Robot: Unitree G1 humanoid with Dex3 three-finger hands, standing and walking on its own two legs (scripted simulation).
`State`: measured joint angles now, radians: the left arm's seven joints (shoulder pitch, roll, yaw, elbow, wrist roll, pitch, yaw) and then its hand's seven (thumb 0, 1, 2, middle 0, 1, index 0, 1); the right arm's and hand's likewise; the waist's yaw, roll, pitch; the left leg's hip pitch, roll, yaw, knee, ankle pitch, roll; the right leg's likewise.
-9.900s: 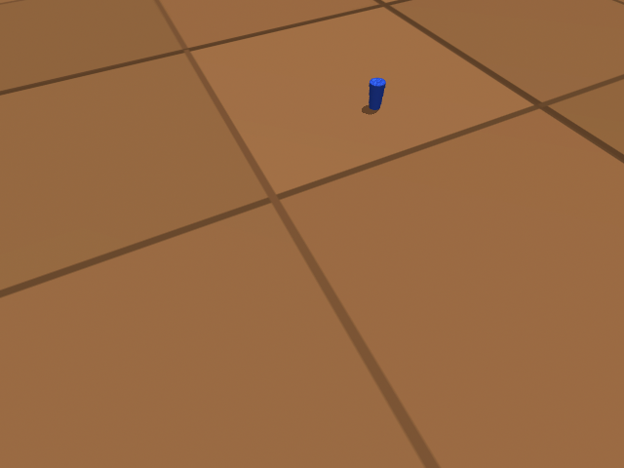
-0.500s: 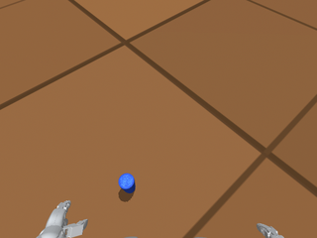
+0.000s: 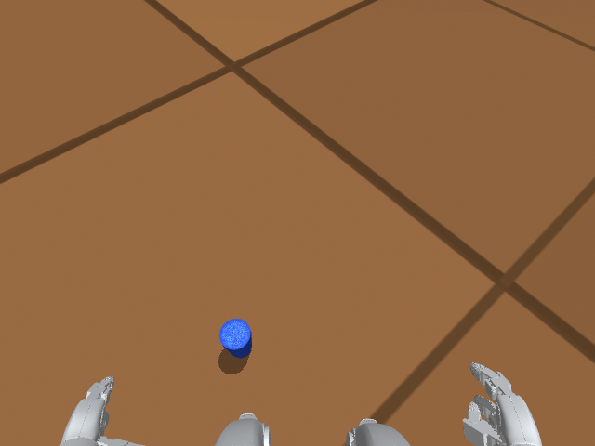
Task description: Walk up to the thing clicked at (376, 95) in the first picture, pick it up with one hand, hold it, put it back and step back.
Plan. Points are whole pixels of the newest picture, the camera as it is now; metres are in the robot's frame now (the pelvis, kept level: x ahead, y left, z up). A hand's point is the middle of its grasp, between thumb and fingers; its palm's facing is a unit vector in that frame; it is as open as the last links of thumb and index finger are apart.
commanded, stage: go down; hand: left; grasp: from the side
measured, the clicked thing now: (238, 341) +0.42 +0.19 -0.65
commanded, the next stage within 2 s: none
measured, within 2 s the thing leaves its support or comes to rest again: neither
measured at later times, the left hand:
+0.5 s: hand (125, 423) +0.17 +0.28 -0.17, palm faces +0.11 -0.94 -0.31, open 17.3 cm
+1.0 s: hand (125, 362) +0.28 +0.34 -0.26, palm faces +0.12 -0.98 -0.18, open 17.1 cm
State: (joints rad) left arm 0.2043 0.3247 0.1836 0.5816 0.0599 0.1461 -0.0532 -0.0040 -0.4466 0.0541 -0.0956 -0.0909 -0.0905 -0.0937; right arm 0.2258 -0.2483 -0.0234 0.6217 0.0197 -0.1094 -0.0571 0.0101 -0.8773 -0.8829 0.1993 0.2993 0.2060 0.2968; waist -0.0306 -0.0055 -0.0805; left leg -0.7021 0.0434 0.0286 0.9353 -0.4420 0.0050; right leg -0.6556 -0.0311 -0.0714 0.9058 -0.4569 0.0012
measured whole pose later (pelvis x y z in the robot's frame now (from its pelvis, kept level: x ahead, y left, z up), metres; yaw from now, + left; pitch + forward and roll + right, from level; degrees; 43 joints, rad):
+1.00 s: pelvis -0.07 +0.00 -0.21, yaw -2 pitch +32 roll -4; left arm -0.33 0.64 0.61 0.92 -0.14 -0.35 -0.50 -0.01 -0.47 0.08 -0.06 -0.07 -0.05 -0.08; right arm 0.15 -0.29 0.04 0.67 -0.02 -0.19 -0.04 0.01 -0.91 -0.90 0.20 0.30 0.21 0.30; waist -0.05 -0.02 -0.16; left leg -1.75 0.07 -0.03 1.83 -0.64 0.01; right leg -1.69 -0.04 -0.09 1.80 -0.67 -0.02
